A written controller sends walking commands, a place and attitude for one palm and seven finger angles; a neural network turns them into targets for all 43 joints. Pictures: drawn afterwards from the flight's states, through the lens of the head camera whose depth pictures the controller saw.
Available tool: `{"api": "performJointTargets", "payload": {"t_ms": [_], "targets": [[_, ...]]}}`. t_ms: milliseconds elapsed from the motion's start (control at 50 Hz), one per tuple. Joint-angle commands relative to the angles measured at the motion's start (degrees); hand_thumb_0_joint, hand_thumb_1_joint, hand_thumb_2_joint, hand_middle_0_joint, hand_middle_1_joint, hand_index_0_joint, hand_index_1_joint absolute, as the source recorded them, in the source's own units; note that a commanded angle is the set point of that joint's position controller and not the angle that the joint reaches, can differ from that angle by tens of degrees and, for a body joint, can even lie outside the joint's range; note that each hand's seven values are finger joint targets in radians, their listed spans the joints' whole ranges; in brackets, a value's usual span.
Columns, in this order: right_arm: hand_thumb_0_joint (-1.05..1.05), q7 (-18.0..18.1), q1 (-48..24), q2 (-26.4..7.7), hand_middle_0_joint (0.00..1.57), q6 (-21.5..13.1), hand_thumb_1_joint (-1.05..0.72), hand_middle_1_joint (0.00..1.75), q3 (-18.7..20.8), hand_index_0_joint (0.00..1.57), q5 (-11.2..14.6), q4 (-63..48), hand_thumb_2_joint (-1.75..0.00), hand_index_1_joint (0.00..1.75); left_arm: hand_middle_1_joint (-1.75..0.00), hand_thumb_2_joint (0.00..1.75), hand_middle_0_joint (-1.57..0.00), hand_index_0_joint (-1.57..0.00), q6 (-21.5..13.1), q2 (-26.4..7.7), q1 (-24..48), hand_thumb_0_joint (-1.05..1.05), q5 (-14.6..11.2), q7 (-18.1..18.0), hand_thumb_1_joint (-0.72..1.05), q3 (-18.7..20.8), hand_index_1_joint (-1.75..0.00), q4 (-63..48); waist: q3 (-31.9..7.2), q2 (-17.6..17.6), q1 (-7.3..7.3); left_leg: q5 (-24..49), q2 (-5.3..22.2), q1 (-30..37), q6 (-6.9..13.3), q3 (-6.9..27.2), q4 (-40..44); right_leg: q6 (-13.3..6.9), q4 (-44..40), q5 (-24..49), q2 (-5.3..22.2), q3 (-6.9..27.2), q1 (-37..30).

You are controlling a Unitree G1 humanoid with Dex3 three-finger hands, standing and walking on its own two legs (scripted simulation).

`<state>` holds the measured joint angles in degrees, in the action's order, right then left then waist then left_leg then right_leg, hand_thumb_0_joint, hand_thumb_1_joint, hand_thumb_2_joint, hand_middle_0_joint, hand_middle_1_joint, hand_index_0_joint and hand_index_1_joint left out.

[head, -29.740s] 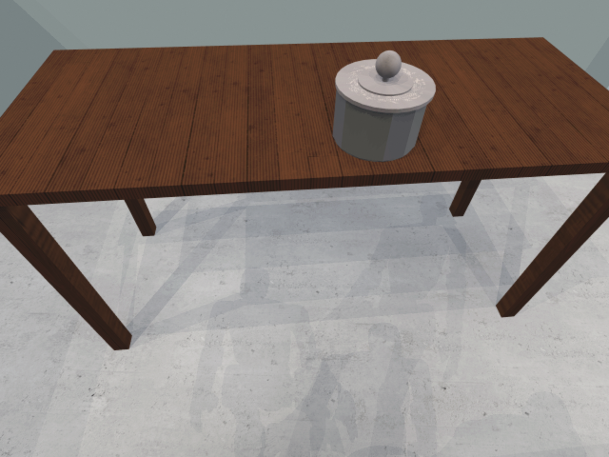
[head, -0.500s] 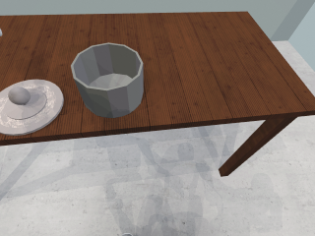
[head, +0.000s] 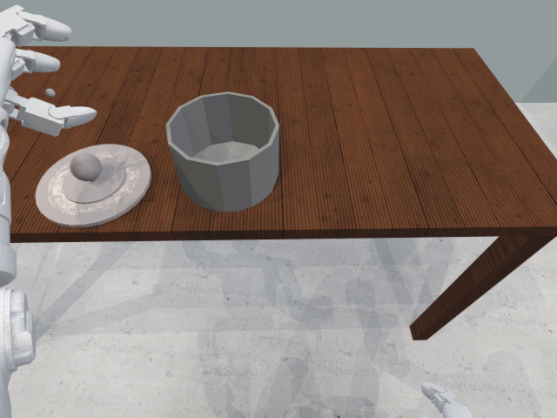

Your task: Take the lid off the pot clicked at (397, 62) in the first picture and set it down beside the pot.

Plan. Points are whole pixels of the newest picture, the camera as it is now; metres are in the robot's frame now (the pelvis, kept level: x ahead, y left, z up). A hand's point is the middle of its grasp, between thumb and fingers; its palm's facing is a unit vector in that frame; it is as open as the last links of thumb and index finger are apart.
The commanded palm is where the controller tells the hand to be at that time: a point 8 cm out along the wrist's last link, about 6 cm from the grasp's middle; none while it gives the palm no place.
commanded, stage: draw the hand back to the body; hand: left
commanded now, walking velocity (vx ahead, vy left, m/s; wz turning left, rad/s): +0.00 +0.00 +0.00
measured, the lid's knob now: (86, 167) +0.48 +0.36 +0.05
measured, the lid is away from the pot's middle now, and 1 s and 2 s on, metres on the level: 0.24 0.24 0.24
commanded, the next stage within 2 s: step back with the hand held close in 1.64 s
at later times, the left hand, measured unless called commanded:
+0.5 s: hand (44, 120) +0.36 +0.27 +0.25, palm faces +0.54 -0.81 -0.22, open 9.4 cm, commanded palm +0.30 +0.30 +0.24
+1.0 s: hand (46, 189) +0.28 +0.23 +0.23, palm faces +0.51 -0.83 -0.23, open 7.5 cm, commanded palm +0.22 +0.26 +0.23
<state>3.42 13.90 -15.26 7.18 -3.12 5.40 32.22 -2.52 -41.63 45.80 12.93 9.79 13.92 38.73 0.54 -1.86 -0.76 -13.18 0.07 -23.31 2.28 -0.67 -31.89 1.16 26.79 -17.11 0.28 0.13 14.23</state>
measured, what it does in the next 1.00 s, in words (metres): stands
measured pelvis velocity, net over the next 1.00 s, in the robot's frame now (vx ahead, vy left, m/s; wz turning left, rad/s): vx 0.01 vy -0.04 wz -0.02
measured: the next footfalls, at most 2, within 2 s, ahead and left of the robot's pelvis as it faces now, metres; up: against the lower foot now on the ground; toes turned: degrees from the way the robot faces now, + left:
none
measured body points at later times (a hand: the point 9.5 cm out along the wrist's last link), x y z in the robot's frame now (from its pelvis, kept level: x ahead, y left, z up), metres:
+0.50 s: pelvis +0.02 -0.04 +0.01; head +0.02 -0.06 +0.46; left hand +0.33 +0.31 +0.26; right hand +0.16 -0.30 -0.10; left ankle +0.03 +0.09 -0.73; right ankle -0.04 -0.15 -0.73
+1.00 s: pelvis +0.01 -0.04 +0.01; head +0.00 -0.06 +0.46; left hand +0.25 +0.28 +0.24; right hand +0.20 -0.27 -0.08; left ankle +0.03 +0.09 -0.73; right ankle -0.04 -0.15 -0.73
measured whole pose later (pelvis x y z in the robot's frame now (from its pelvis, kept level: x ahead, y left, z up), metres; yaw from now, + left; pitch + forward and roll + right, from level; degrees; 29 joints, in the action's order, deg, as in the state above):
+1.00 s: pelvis +0.01 -0.04 +0.01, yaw -1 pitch -4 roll +0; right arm 4.0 7.9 -13.5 -4.3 -1.2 1.2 39.1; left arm -4.5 -21.8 -0.2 -6.4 -5.1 23.9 -8.1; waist 1.7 -3.4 3.0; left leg -9.9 2.3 -6.6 -1.1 -1.2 -20.7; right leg -1.4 17.5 -14.3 -1.8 0.8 -1.0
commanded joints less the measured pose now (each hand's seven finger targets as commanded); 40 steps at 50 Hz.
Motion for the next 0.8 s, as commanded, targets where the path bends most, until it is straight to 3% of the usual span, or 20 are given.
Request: {"api": "performJointTargets", "payload": {"t_ms": [0, 60, 80, 120, 140, 160, 200, 260, 300, 320, 400, 440, 520, 580, 640, 700, 740, 780], "targets": [[0.0, 1.57, -0.63, -9.24, 0.2, -5.65, -0.9, 0.3, 3.04, 0.2, -1.47, -3.91, -0.9, 0.3, -0.78, 0.73, -0.37, -0.37, -3.61, -12.46, 20.0, 0.0, -12.11, -11.9, 0.0, 10.26, -0.78, -17.86, -18.9, -6.25, -1.3, 9.71, 2.73, 24.12, -0.51, 1.6, 6.52, -3.97, -5.83, 11.64, -2.61, -1.85, 1.11], [0.0, 1.07, -2.59, -8.79, 0.2, -7.75, -0.9, 0.3, 2.93, 0.2, -2.05, -3.3, -0.9, 0.3, -0.74, 0.75, -0.36, -0.36, -4.85, -12.71, 16.43, 0.0, -13.65, -14.32, 0.07, 13.14, -0.74, -25.73, -18.42, -10.28, -0.32, 13.46, 2.62, 24.95, -0.96, 1.19, 7.61, -4.04, -6.72, 14.26, -2.56, -1.81, -2.07], [0.0, 0.99, -3.08, -8.49, 0.2, -8.42, -0.9, 0.3, 3.03, 0.2, -2.19, -3.06, -0.9, 0.3, -0.73, 0.75, -0.35, -0.35, -5.0, -10.44, 13.95, 0.0, -13.93, -14.75, 0.09, 12.32, -0.73, -26.27, -18.24, -10.0, -0.39, 15.12, 2.56, 25.45, -1.02, 0.84, 7.66, -3.91, -6.8, 15.34, -2.64, -1.88, -2.69], [0.0, 0.81, -3.07, -8.53, 0.2, -9.15, -0.9, 0.3, 3.36, 0.2, -2.34, -2.34, -0.9, 0.3, -0.7, 0.76, -0.34, -0.34, -4.66, -10.01, 9.0, 0.0, -14.58, -15.47, 0.14, 13.71, -0.7, -26.03, -17.35, -7.87, 0.03, 16.62, 2.47, 24.58, -0.94, -0.09, 7.93, -3.63, -7.21, 17.57, -2.66, -1.84, -4.4], [0.0, 0.79, -3.24, -8.72, 0.2, -9.36, -0.9, 0.3, 3.49, 0.2, -2.5, -2.12, -0.9, 0.3, -0.69, 0.76, -0.34, -0.34, -4.94, -10.81, 7.2, 0.0, -14.91, -15.69, 0.16, 15.12, -0.69, -27.17, -16.8, -5.1, 0.34, 17.52, 2.46, 24.04, -0.61, -0.35, 7.87, -3.5, -7.39, 19.0, -2.65, -1.99, -5.68], [0.0, 0.62, -4.43, -8.58, 0.2, -9.91, -0.9, 0.3, 3.41, 0.2, -2.46, -2.46, -0.9, 0.3, -0.68, 0.77, -0.34, -0.34, -5.27, -9.88, 7.55, 0.0, -15.15, -15.73, 0.19, 14.29, -0.68, -30.31, -17.11, -6.21, 0.44, 17.85, 2.33, 24.32, -0.6, -0.66, 8.36, -3.38, -7.48, 19.47, -2.55, -1.72, -6.0], [0.0, 0.57, -4.46, -8.44, 0.2, -10.33, -0.9, 0.3, 3.75, 0.2, -2.62, -1.75, -0.9, 0.3, -0.65, 0.78, -0.33, -0.33, -4.68, -8.64, 1.18, 0.0, -15.58, -15.91, 0.24, 15.24, -0.65, -28.43, -15.81, -3.19, 0.8, 19.28, 2.08, 23.41, -0.28, -1.47, 8.14, -3.07, -7.53, 21.78, -2.62, -1.66, -7.14], [0.0, 0.46, -6.05, -8.26, 0.2, -11.04, -0.9, 0.3, 3.98, 0.2, -2.57, -1.76, -0.9, 0.3, -0.61, 0.79, -0.31, -0.31, -5.02, -7.74, 0.39, 0.0, -16.08, -15.86, 0.31, 15.02, -0.61, -34.45, -16.48, -4.99, 0.96, 19.99, 1.62, 24.65, 0.07, -2.39, 8.06, -2.73, -8.0, 23.74, -2.33, -1.21, -7.77], [0.0, 0.56, -6.27, -8.12, 0.2, -11.27, -0.9, 0.3, 4.16, 0.2, -2.68, -1.43, -0.9, 0.3, -0.59, 0.8, -0.3, -0.3, -4.66, -7.55, -3.67, 0.0, -16.26, -16.08, 0.35, 16.26, -0.59, -34.77, -16.41, -3.2, 1.4, 21.09, 1.31, 24.37, 0.23, -2.8, 8.0, -2.46, -7.79, 25.95, -2.26, -1.22, -8.87], [0.0, 0.58, -6.19, -8.09, 0.2, -11.08, -0.9, 0.3, 4.18, 0.2, -2.71, -1.13, -0.9, 0.3, -0.58, 0.8, -0.3, -0.3, -4.13, -6.63, -6.58, 0.0, -16.5, -15.95, 0.38, 16.22, -0.58, -32.69, -14.51, -0.2, 1.47, 20.11, 1.18, 23.07, 0.36, -2.94, 8.2, -2.27, -7.93, 25.93, -2.37, -1.46, -8.74], [0.0, 0.73, -8.67, -7.49, 0.2, -11.75, -0.9, 0.3, 4.17, 0.2, -2.61, -1.62, -0.9, 0.3, -0.53, 0.82, -0.28, -0.28, -4.78, -5.57, -6.87, 0.0, -17.04, -15.81, 0.47, 15.84, -0.53, -41.08, -15.48, -3.07, 1.82, 20.22, 0.57, 25.01, 0.64, -3.61, 8.17, -1.94, -8.31, 27.83, -1.89, -0.92, -9.6], [0.0, 0.74, -8.74, -7.41, 0.2, -11.93, -0.9, 0.3, 4.17, 0.2, -2.71, -1.01, -0.9, 0.3, -0.5, 0.83, -0.27, -0.27, -4.53, -3.96, -9.24, 0.0, -17.32, -15.74, 0.52, 15.14, -0.5, -40.11, -13.15, -2.15, 1.74, 18.95, 0.45, 24.74, 0.7, -3.79, 8.12, -1.83, -9.09, 26.87, -1.94, -0.88, -8.54], [0.0, 1.06, -9.81, -7.01, 0.2, -12.3, -0.9, 0.3, 4.27, 0.2, -2.96, -1.17, -0.9, 0.3, -0.45, 0.85, -0.25, -0.25, -4.4, -4.04, -14.51, 0.0, -17.82, -15.86, 0.62, 17.05, -0.45, -41.78, -12.97, 0.53, 2.62, 17.79, 0.32, 24.74, 0.79, -3.82, 8.94, -1.37, -9.28, 26.8, -1.64, -0.71, -9.51], [0.0, 1.08, -11.09, -6.49, 0.2, -12.69, -0.9, 0.3, 4.02, 0.2, -3.02, -1.37, -0.9, 0.3, -0.41, 0.86, -0.24, -0.24, -4.86, -1.56, -14.65, 0.0, -18.2, -15.59, 0.69, 15.06, -0.41, -45.1, -11.47, -0.75, 2.41, 16.14, 0.24, 25.56, 0.78, -3.82, 9.43, -1.4, -10.27, 24.29, -1.68, -0.61, -8.35], [0.0, 1.17, -11.68, -6.16, 0.2, -13.21, -0.9, 0.3, 3.97, 0.2, -3.3, -1.31, -0.9, 0.3, -0.38, 0.87, -0.23, -0.23, -5.21, -2.11, -18.47, 0.0, -18.44, -15.67, 0.76, 16.98, -0.38, -48.0, -11.35, -1.39, 3.05, 16.99, 0.26, 26.21, 0.78, -3.8, 9.35, -1.46, -10.48, 25.08, -1.74, -0.55, -8.95], [0.0, 1.16, -11.98, -5.75, 0.2, -13.34, -0.9, 0.3, 4.05, 0.2, -3.51, -1.35, -0.9, 0.3, -0.34, 0.89, -0.21, -0.21, -4.92, -0.27, -21.83, 0.0, -18.79, -15.56, 0.83, 16.73, -0.34, -48.58, -10.22, 0.83, 3.22, 16.29, 0.33, 25.79, 0.72, -3.76, 10.02, -1.27, -10.86, 24.65, -1.74, -0.55, -8.94], [0.0, 1.07, -12.52, -5.41, 0.2, -13.37, -0.9, 0.3, 3.94, 0.2, -3.52, -1.49, -0.9, 0.3, -0.31, 0.9, -0.2, -0.2, -5.0, 1.15, -23.72, 0.0, -18.97, -15.18, 0.88, 15.97, -0.31, -50.61, -9.72, -1.46, 3.31, 16.7, 0.17, 26.24, 0.74, -3.95, 9.92, -1.38, -11.15, 25.11, -1.69, -0.41, -9.05], [0.0, 1.16, -13.04, -5.11, 0.2, -13.69, -0.9, 0.3, 3.87, 0.2, -3.74, -1.85, -0.9, 0.3, -0.3, 0.9, -0.2, -0.2, -5.17, 1.7, -24.49, 0.0, -19.14, -15.26, 0.9, 15.91, -0.3, -53.33, -9.86, -0.78, 3.39, 16.41, 0.19, 26.68, 0.65, -3.68, 10.36, -1.39, -11.41, 24.24, -1.74, -0.61, -9.01]]}}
